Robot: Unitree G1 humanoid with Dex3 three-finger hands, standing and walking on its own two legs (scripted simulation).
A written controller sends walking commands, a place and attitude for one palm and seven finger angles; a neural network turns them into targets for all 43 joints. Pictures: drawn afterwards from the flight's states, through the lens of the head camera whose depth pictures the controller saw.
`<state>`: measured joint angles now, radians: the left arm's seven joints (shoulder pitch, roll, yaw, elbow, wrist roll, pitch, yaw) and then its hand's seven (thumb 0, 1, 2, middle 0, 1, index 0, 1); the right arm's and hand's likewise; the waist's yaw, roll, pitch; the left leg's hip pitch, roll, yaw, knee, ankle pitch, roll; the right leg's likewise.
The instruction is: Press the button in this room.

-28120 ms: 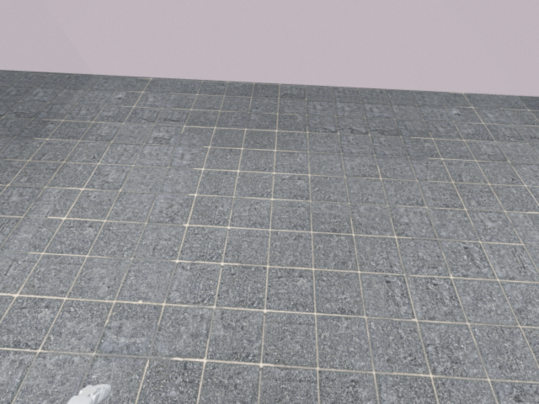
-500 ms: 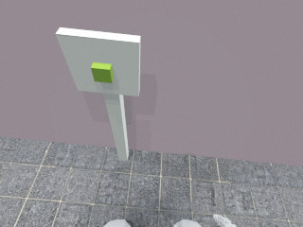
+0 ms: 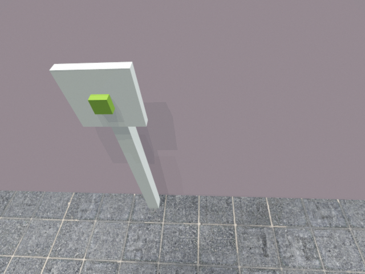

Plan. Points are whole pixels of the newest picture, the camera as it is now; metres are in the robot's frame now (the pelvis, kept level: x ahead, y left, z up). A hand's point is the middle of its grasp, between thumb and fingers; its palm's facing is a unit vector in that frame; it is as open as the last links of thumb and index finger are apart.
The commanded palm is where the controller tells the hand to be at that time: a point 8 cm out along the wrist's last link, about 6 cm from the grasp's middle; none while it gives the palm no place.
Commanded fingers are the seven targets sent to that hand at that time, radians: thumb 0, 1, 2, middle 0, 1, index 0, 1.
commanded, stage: come to a stop and stand still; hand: left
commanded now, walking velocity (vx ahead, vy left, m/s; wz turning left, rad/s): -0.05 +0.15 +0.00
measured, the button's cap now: (102, 103) +0.54 +0.26 +0.07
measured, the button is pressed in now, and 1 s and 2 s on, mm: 0 0 0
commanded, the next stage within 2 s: look again from close up in 0.60 s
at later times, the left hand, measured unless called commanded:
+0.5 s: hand out of the picture +0.00 +0.23 -0.18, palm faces +0.05 -0.98 -0.20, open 7.4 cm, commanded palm none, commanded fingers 0.00 0.90 0.90 -0.20 -0.30 -0.20 -0.30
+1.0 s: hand out of the picture +0.01 +0.24 -0.18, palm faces +0.00 -0.97 -0.24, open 7.4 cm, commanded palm none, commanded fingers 0.00 0.90 0.90 -0.20 -0.30 -0.20 -0.30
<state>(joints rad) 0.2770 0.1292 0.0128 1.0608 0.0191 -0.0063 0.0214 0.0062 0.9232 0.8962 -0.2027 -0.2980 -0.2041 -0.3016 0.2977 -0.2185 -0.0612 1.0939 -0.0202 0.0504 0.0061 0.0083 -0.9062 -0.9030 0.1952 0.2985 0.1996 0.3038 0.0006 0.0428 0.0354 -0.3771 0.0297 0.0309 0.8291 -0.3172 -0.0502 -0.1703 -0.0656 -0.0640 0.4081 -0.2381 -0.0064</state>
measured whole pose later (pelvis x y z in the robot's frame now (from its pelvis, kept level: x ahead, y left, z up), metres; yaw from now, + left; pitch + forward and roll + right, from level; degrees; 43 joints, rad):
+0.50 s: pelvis +0.00 +0.05 -0.01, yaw +0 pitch -2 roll +0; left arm 0.26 0.14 0.00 1.13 0.02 0.00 0.03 0.00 0.91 0.90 -0.20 -0.30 -0.20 -0.30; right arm 0.15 -0.17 -0.03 1.08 0.00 0.00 -0.04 0.00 -0.93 -0.90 0.20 0.30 0.20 0.30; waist 0.03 0.02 0.04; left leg -0.14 0.00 0.10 0.46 -0.30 0.02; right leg -0.18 -0.07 -0.06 0.49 -0.28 0.03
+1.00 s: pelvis -0.01 +0.06 -0.01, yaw +0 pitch -2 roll +0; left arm 0.26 0.15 -0.02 1.10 0.01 0.00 0.03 0.00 0.91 0.90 -0.20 -0.30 -0.20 -0.30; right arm 0.34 -0.16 0.03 1.08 -0.02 -0.01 -0.02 0.01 -0.91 -0.90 0.20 0.30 0.20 0.30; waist -0.01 0.06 0.03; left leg -0.16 0.00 0.10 0.51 -0.31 0.03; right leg -0.20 -0.07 -0.06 0.53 -0.29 0.03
